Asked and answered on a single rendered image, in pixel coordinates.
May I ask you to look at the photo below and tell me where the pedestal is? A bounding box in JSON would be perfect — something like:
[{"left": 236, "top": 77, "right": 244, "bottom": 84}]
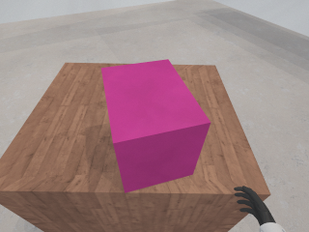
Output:
[{"left": 0, "top": 62, "right": 270, "bottom": 232}]

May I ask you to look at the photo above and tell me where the right robot forearm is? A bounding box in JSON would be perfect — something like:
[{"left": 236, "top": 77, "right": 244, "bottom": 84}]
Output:
[{"left": 259, "top": 222, "right": 286, "bottom": 232}]

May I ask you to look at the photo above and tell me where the carton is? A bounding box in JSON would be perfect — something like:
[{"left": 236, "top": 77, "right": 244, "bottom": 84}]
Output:
[{"left": 101, "top": 59, "right": 211, "bottom": 193}]

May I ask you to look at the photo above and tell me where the right robot hand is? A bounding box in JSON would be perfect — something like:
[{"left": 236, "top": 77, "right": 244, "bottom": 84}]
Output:
[{"left": 234, "top": 186, "right": 276, "bottom": 226}]

